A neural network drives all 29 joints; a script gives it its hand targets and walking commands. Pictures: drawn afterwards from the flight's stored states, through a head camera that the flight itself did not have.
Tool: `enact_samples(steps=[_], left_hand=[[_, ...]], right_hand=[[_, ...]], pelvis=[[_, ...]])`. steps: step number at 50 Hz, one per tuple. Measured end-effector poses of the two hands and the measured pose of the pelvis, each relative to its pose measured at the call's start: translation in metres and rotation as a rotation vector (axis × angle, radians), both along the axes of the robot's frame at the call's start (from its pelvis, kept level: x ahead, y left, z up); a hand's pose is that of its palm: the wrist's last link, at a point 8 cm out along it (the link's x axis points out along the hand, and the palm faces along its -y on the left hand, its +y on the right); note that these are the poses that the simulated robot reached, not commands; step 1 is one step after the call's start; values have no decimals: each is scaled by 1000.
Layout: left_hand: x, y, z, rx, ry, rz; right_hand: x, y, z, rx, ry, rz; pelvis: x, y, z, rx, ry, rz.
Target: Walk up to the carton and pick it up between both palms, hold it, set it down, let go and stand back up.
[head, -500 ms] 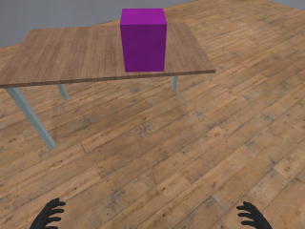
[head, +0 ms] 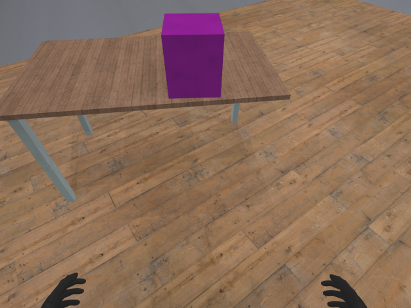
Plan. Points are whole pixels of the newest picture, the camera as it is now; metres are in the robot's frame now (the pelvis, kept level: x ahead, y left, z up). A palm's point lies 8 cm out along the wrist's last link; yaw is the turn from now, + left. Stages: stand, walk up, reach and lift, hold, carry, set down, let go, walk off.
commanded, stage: stand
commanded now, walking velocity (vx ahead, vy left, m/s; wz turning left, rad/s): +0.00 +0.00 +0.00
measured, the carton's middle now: (193, 56) +0.98 +0.04 +0.01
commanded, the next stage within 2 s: walk up in 0.14 s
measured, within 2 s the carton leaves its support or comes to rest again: neither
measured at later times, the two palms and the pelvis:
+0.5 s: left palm out of the picture +0.11 +0.30 -0.07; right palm out of the picture +0.10 -0.29 -0.09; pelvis +0.00 +0.00 +0.01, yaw +0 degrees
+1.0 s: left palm (31, 284) +0.20 +0.37 -0.10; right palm (344, 305) +0.14 -0.24 -0.05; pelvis +0.12 +0.07 +0.01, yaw +1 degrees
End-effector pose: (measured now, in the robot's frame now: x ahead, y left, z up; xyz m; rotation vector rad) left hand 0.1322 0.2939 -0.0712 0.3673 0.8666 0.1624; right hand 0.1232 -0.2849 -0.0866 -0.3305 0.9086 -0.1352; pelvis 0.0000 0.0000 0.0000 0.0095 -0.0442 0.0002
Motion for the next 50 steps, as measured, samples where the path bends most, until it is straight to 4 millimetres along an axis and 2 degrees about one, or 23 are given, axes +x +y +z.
enact_samples(steps=[18,25,31,33,36,38,42,44,47,50], left_hand=[[-12,4,-2,0,17,12],[-25,7,-1,11,82,-9],[-60,30,-14,21,191,15],[-62,42,-16,18,207,25],[-46,63,-26,12,199,24],[-28,74,-36,3,184,13],[17,77,-33,-28,125,-15],[32,79,-31,-39,114,-24],[49,80,-32,-51,124,-30],[66,77,-33,-59,141,-31]], right_hand=[[-13,0,-2,-2,21,-11],[-22,-1,1,8,73,-4],[3,14,4,-8,58,34],[14,24,7,-8,49,45],[20,41,7,-28,45,46],[14,48,2,-52,61,27],[-8,50,17,-109,134,-29],[-13,47,27,-139,164,-44],[-5,43,37,-167,182,-49],[12,41,40,-171,174,-45]], pelvis=[[-7,2,1,-2,-9,0],[1,2,9,-2,15,2],[14,19,6,-6,15,15],[22,29,5,-12,10,19],[38,48,-1,-32,4,22],[47,59,-9,-39,-9,16],[69,68,0,-55,-25,17],[81,70,4,-57,-31,17],[99,70,8,-57,-38,17],[117,68,9,-53,-45,17]])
